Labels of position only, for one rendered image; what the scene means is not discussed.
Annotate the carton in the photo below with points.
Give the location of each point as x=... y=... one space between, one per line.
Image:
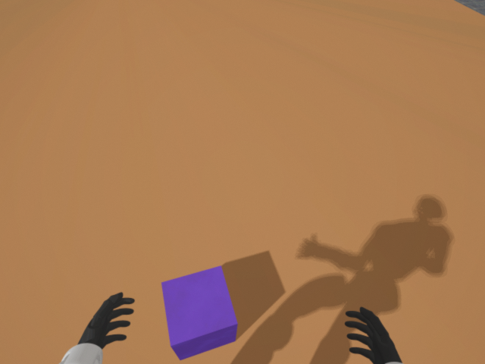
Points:
x=199 y=311

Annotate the robot left forearm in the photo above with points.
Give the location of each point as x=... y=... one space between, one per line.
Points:
x=83 y=354

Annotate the left robot hand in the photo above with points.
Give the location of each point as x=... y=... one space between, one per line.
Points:
x=100 y=325

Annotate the right robot hand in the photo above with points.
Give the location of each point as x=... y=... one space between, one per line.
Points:
x=382 y=347

